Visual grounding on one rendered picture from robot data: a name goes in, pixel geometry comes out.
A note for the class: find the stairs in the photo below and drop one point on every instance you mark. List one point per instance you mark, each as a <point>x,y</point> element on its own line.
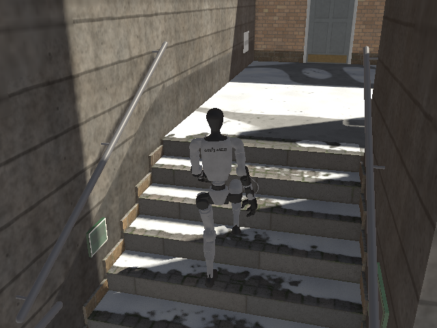
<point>296,263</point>

